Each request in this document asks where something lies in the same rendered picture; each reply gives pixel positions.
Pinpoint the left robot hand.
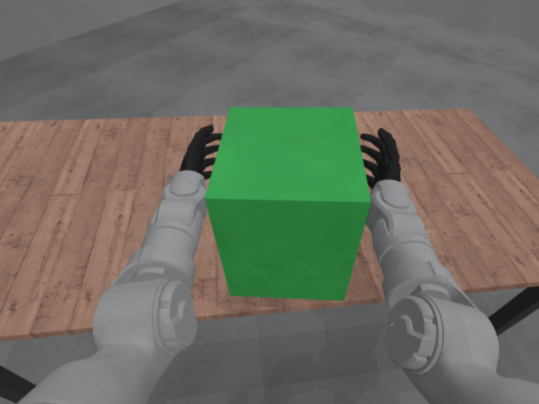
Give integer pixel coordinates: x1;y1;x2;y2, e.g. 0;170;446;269
179;125;222;181

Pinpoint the table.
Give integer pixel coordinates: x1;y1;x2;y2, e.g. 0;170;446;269
0;109;539;403

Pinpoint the right robot hand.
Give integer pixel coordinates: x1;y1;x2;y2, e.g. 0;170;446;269
360;128;401;190

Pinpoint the robot left upper arm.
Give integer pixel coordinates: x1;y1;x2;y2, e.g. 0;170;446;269
16;278;198;404

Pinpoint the carton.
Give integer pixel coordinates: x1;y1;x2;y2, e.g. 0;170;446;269
205;108;371;300

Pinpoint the robot left forearm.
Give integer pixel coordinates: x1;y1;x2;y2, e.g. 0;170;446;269
93;170;207;347

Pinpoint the robot right forearm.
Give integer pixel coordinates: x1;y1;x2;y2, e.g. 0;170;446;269
366;179;478;310

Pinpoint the robot right upper arm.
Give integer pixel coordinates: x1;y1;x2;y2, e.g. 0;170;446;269
384;294;539;404

